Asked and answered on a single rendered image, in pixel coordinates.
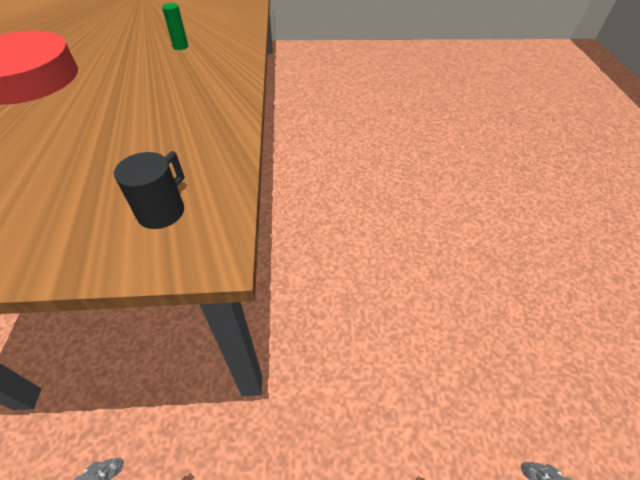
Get table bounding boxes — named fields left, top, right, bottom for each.
left=0, top=0, right=273, bottom=410

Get left robot hand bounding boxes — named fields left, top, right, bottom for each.
left=73, top=458, right=124, bottom=480

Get right robot hand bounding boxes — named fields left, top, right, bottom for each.
left=521, top=462, right=572, bottom=480

